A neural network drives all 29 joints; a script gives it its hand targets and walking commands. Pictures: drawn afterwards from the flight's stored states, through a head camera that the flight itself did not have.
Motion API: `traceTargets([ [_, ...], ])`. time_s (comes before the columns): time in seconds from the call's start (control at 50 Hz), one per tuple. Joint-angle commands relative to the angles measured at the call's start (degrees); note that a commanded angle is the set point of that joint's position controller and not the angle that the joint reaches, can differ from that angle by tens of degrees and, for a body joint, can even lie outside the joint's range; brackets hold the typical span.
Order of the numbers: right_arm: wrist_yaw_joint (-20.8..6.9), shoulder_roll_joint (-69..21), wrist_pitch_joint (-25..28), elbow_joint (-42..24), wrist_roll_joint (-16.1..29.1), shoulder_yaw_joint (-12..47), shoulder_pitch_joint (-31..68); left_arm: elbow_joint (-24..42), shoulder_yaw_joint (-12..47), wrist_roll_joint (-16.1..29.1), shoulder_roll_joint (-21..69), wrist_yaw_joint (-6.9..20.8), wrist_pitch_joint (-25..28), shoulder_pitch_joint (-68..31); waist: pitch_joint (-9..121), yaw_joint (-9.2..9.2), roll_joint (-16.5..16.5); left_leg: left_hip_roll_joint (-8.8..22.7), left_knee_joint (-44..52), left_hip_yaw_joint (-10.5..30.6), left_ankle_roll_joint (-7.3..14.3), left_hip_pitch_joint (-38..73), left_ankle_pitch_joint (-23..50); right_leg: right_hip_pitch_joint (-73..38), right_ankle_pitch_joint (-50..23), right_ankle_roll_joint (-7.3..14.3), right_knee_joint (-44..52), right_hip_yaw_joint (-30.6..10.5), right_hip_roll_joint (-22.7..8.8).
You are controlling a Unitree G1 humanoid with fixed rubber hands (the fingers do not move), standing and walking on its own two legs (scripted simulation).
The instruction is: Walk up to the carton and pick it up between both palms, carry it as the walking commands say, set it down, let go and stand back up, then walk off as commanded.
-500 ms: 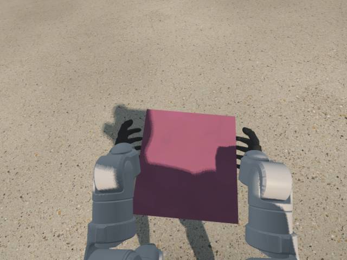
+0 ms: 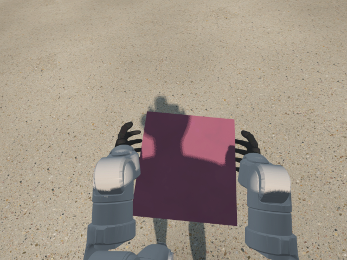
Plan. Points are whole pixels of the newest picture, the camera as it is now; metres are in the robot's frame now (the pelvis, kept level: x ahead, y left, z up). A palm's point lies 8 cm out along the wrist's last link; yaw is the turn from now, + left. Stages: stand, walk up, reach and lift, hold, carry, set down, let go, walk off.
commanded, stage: carry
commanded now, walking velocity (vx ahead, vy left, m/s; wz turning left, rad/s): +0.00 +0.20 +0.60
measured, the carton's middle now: (183, 173) +0.32 +0.00 -0.01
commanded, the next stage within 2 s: none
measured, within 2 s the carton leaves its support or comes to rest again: neither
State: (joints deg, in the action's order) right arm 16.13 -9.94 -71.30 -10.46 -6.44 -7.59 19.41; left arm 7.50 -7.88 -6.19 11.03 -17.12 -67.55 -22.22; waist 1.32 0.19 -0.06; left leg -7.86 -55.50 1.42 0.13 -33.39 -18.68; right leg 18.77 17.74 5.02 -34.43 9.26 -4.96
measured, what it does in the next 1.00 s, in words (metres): steps to the left, turning left: left foot, then right foot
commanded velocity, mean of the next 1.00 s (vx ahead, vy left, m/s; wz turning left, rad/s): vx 0.00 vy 0.20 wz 0.60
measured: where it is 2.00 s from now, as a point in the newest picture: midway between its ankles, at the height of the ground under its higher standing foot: outside the picture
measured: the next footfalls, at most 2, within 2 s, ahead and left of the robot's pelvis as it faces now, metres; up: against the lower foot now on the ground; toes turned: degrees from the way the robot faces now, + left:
left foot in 0.42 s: -0.01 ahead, +0.28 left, +0.00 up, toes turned +12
right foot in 0.76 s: -0.05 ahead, +0.12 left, +0.00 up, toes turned +15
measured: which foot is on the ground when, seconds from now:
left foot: up 0.00-0.40, down 0.42-0.76, up 0.78-1.00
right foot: down 0.00-0.40, up 0.42-0.74, down 0.76-1.00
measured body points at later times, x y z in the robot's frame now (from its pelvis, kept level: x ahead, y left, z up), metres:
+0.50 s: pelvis -0.06 +0.13 -0.03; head -0.05 +0.16 +0.42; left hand +0.20 +0.36 +0.03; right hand +0.28 +0.09 +0.04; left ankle -0.04 +0.27 -0.74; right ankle -0.02 -0.01 -0.70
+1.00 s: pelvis -0.14 +0.17 +0.01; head -0.12 +0.11 +0.45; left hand +0.06 +0.43 +0.12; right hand +0.19 +0.20 +0.08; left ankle -0.23 +0.38 -0.61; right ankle -0.09 +0.11 -0.74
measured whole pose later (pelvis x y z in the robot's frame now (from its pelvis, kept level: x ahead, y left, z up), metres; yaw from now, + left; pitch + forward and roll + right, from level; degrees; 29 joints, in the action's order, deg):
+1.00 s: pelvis -0.14 +0.17 +0.01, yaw +31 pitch +0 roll +9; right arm 15.6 -9.7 -73.1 -8.6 -7.1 -7.4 20.5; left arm 6.8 -8.2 -5.3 10.9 -18.5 -68.6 -22.0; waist 2.1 0.7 -0.5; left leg -0.9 -66.9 2.2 -0.4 -35.5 -14.9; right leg 16.7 17.1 1.8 -33.8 10.8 -13.3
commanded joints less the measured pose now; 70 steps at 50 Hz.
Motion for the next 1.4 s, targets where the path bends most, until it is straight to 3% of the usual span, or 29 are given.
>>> traceTargets([
  [0.0, -23.2, -58.9, 0.8, -2.7, 25.0, 40.6, 39.4, -3.5, 32.6, 23.6, 62.0, 27.1, -2.5, -25.8, 13.5, 0.51, -4.8, 8.8, -18.0, -0.1, -1.5, -11.0, 3.2, -15.5, -21.6, -2.1, 13.4, -8.8, -17.7],
  [0.1, -21.2, -59.1, 0.3, -1.1, 25.5, 41.1, 38.4, -0.6, 31.4, 25.2, 59.3, 27.5, -2.9, -26.3, 17.3, 0.35, -14.6, 7.0, -13.3, -6.7, -1.8, -9.8, 3.4, -23.9, -50.2, -5.2, 6.0, 0.6, -14.2],
  [0.24, -20.5, -59.2, -0.7, -3.9, 25.9, 41.8, 42.6, -3.1, 29.1, 24.3, 59.4, 27.6, -3.1, -24.0, 20.6, -0.38, -23.2, 12.4, 4.1, -4.9, -0.1, 1.3, 0.6, -18.0, -38.1, -4.7, 3.4, 4.9, -20.9],
  [0.32, -21.9, -58.9, -1.1, 2.7, 24.6, 38.2, 36.7, -3.1, 32.0, 23.8, 59.8, 26.8, -3.0, -24.8, 22.2, -0.27, -19.8, 12.4, 17.1, -5.2, 1.0, 7.6, 3.2, -13.9, -26.1, -5.3, -0.1, 3.3, -23.7],
  [0.36, -23.1, -58.9, -0.9, 6.6, 24.7, 36.7, 32.8, -1.1, 34.6, 23.9, 60.9, 25.8, -3.1, -27.5, 22.9, -1.96, -5.7, 8.8, 28.3, -0.6, 2.7, 17.2, 6.3, -7.1, -13.7, -8.0, -15.0, 3.9, -18.7],
  [0.4, -24.3, -57.9, 0.0, 7.9, 23.2, 34.6, 31.5, -2.0, 35.3, 22.6, 59.5, 25.5, -2.9, -28.1, 18.9, -0.74, 23.8, 22.1, 28.8, 28.6, 8.6, 27.2, 45.2, 19.7, 28.3, -11.4, -32.9, 2.2, -2.7],
  [0.44, -25.0, -59.7, -0.1, 9.4, 23.2, 33.7, 31.3, -2.9, 35.5, 22.9, 62.6, 24.9, -2.1, -27.7, 18.3, 0.08, 11.4, 17.8, 26.7, 17.5, 8.6, 26.5, 49.9, 19.0, 20.0, -11.5, -38.1, -3.5, -2.3],
  [0.46, -24.8, -59.0, 0.0, 7.9, 23.6, 34.3, 32.4, -2.6, 35.9, 23.1, 62.8, 24.1, -1.8, -28.0, 21.0, -0.13, 13.8, 16.7, 23.6, 15.8, 9.1, 33.1, 58.7, 22.0, 18.4, -12.0, -36.6, -4.7, -1.2],
  [0.48, -25.1, -58.1, 1.6, 3.9, 23.5, 32.7, 33.8, 0.3, 39.3, 24.9, 64.8, 23.8, -1.6, -32.6, 27.2, -0.77, 22.7, 15.9, 23.8, 18.7, 10.5, 37.1, 61.3, 24.3, 17.0, -12.2, -35.4, -6.3, 0.0],
  [0.5, -25.0, -59.6, 2.1, 1.9, 24.0, 32.1, 34.8, 5.3, 41.6, 26.3, 65.1, 23.6, -1.4, -36.9, 28.6, -0.61, 24.3, 14.5, 25.3, 20.0, 9.9, 35.8, 56.3, 22.2, 15.5, -12.2, -36.0, -6.5, 0.7],
  [0.56, -24.4, -60.9, 4.6, -7.9, 24.8, 32.6, 39.1, 14.9, 43.5, 29.2, 66.5, 23.5, 0.1, -41.9, 32.5, -0.08, 17.3, 14.1, 28.0, 21.4, 7.8, 39.2, 46.9, 19.2, 13.2, -10.8, -29.9, -8.8, 1.3],
  [0.64, -22.9, -58.5, 3.4, -8.8, 23.3, 33.5, 35.1, 11.8, 41.4, 27.6, 63.2, 22.9, -0.7, -33.1, 33.2, 0.19, 11.0, 12.9, 32.5, 22.3, 6.3, 34.1, 38.6, 9.4, 11.8, -9.9, -17.1, -7.6, 3.6],
  [0.7, -22.3, -55.7, 1.4, -4.1, 20.3, 35.1, 29.3, 0.5, 36.3, 23.9, 60.1, 24.3, -2.1, -20.4, 28.8, 0.66, 6.3, 9.2, 39.5, 17.7, -0.6, 13.3, 20.8, -16.9, 10.0, -5.8, 8.3, -3.6, 5.4],
  [0.72, -22.4, -55.3, 0.8, -3.0, 20.1, 35.8, 31.4, -3.1, 35.6, 22.8, 60.3, 24.9, -2.2, -19.1, 27.6, 1.83, 0.9, 4.3, 36.7, 11.1, -5.0, 0.8, 11.1, -30.3, 3.8, -3.3, 18.0, -7.5, -1.7],
  [0.74, -22.6, -56.0, 0.5, -2.3, 20.1, 36.8, 30.8, -1.7, 35.1, 23.5, 60.7, 25.2, -2.0, -22.2, 25.6, 1.75, -23.0, 0.3, 6.9, 5.2, -3.3, -1.6, -8.7, -24.7, 3.6, 2.7, 20.5, -22.7, -21.2],
  [0.76, -22.9, -56.6, 0.8, -5.0, 21.1, 37.8, 34.6, -2.7, 34.4, 23.7, 61.3, 25.4, -2.1, -20.6, 20.7, 1.29, -24.7, 5.4, -8.4, 4.5, -3.5, -9.8, -6.7, -19.8, -6.3, 6.4, 21.2, -26.3, -31.1],
  [0.8, -23.0, -57.7, 0.7, -1.8, 21.8, 38.3, 35.8, -3.5, 35.1, 24.0, 60.2, 26.4, -2.7, -25.2, 15.2, 0.41, -9.5, 10.1, -14.2, 3.8, -2.1, -11.9, -2.3, -15.0, -15.2, 4.0, 18.1, -14.3, -28.4],
  [0.84, -23.4, -58.5, 0.9, -3.3, 24.4, 40.1, 41.2, -2.4, 34.1, 24.2, 61.7, 26.6, -2.6, -27.7, 11.8, 0.34, -3.3, 9.4, -16.8, 1.9, -1.9, -9.8, 4.0, -12.6, -16.9, -1.7, 14.5, -8.1, -19.9],
  [0.88, -23.0, -58.5, 1.0, -0.6, 25.0, 39.7, 37.9, -1.0, 33.6, 24.4, 59.8, 26.6, -2.5, -28.1, 12.2, 0.57, -3.6, 8.0, -17.0, -1.7, -2.8, -11.9, 4.5, -17.1, -24.6, -3.0, 11.9, -5.9, -17.6],
  [0.94, -21.9, -59.3, 0.7, -1.9, 26.2, 40.8, 39.8, -1.0, 31.9, 24.9, 59.7, 26.9, -2.9, -26.9, 16.8, 0.48, -11.5, 7.7, -12.4, -5.3, -3.2, -9.1, 3.6, -21.6, -41.8, -4.0, 6.9, 0.0, -15.7],
  [1.02, -20.6, -58.9, -0.2, -3.9, 25.7, 42.3, 42.3, -4.4, 29.1, 24.5, 59.0, 27.5, -3.7, -23.7, 15.9, 0.07, -22.8, 10.0, -6.6, -7.1, -2.7, -5.3, 3.5, -18.5, -41.8, -4.3, 4.9, 3.6, -17.3],
  [1.14, -21.6, -58.3, -0.7, 0.9, 25.3, 40.5, 39.1, -6.8, 29.8, 23.6, 58.6, 27.1, -3.6, -22.3, 19.6, -0.28, -23.5, 12.6, 9.7, -4.4, -0.3, 6.7, 0.9, -13.0, -31.6, -5.7, 2.5, 4.1, -21.5],
  [1.2, -22.8, -58.5, -0.6, 4.2, 25.0, 37.2, 37.8, -3.0, 32.9, 24.4, 60.0, 26.2, -3.4, -29.1, 22.7, -1.25, -14.9, 10.2, 19.4, -5.0, 0.8, 15.7, 1.4, -8.5, -18.8, -6.6, -7.3, 4.5, -21.8],
  [1.22, -23.5, -59.2, -0.8, 6.4, 25.0, 36.8, 35.9, -3.5, 33.2, 23.8, 60.4, 25.8, -3.9, -28.5, 21.1, -2.0, -4.2, 8.8, 25.9, 1.9, 2.1, 18.9, 2.6, -2.0, -5.5, -7.8, -16.2, 3.8, -17.2],
  [1.24, -24.1, -59.1, -0.6, 7.5, 24.6, 35.2, 34.9, -2.3, 34.4, 23.9, 60.3, 25.5, -3.8, -31.3, 18.2, -1.34, 14.5, 16.2, 31.2, 18.1, 4.8, 19.8, 25.7, 9.3, 19.5, -9.1, -25.5, 3.8, -9.3],
  [1.26, -24.7, -59.2, -0.4, 10.1, 23.2, 33.7, 32.6, -3.5, 35.0, 23.2, 59.6, 25.4, -3.7, -31.4, 15.7, -0.9, 23.2, 20.8, 31.4, 33.2, 7.3, 22.6, 35.2, 20.3, 27.7, -10.9, -35.0, -1.3, -1.8],
  [1.3, -25.4, -59.8, -0.2, 11.0, 22.8, 32.1, 32.6, -5.2, 35.3, 23.7, 63.3, 24.3, -2.8, -31.6, 16.6, -0.38, 16.3, 16.4, 28.0, 21.1, 7.4, 26.1, 40.3, 22.4, 18.3, -11.5, -37.8, -5.3, -1.9],
  [1.32, -25.2, -59.2, 0.9, 5.8, 23.8, 32.2, 35.9, -0.4, 38.3, 26.0, 64.7, 23.9, -2.5, -36.2, 20.7, -0.82, 19.7, 15.9, 26.9, 23.0, 8.8, 31.2, 54.0, 24.3, 16.1, -12.1, -36.2, -5.9, 0.3],
  [1.38, -25.2, -59.6, 3.8, -5.2, 25.3, 32.1, 38.8, 7.7, 43.1, 27.8, 66.0, 23.0, -1.0, -39.1, 29.7, -0.44, 21.6, 13.1, 23.5, 21.2, 6.9, 38.7, 54.9, 24.4, 14.5, -12.1, -36.9, -8.5, 0.7],
])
